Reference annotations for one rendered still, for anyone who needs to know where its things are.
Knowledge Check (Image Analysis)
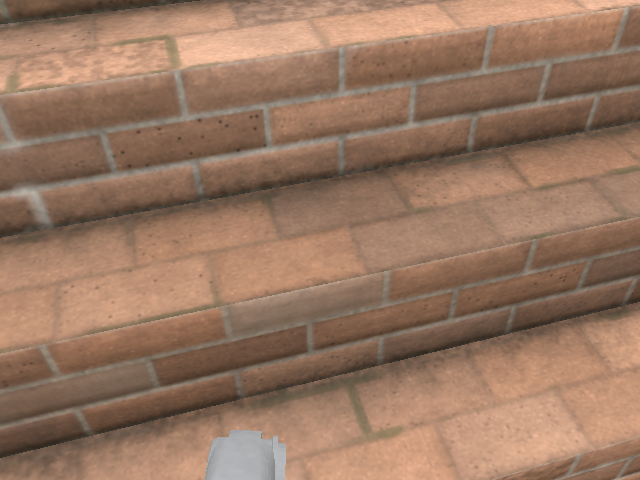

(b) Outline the robot left thigh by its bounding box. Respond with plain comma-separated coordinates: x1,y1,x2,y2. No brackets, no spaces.
205,430,286,480

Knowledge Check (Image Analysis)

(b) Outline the robot left shin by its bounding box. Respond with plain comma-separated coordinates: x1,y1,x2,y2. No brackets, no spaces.
206,437,226,471

